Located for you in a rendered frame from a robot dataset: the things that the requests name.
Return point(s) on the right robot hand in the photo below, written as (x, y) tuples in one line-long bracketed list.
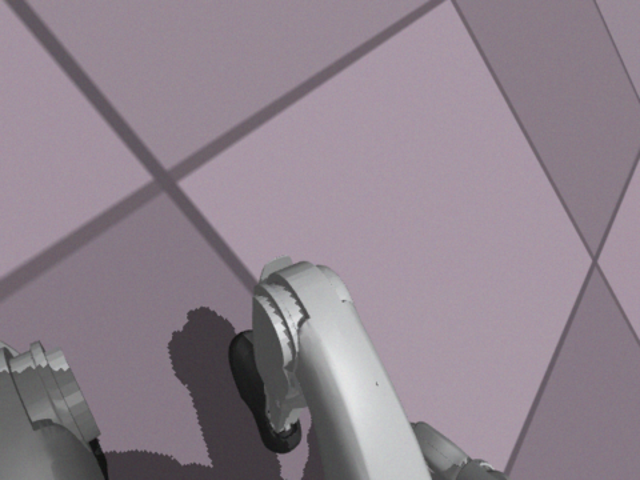
[(441, 455)]

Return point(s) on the left robot foot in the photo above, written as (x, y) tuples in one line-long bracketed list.
[(99, 455)]

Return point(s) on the right robot foot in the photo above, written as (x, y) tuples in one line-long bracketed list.
[(251, 390)]

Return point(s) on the right robot arm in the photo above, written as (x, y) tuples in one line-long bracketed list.
[(479, 469)]

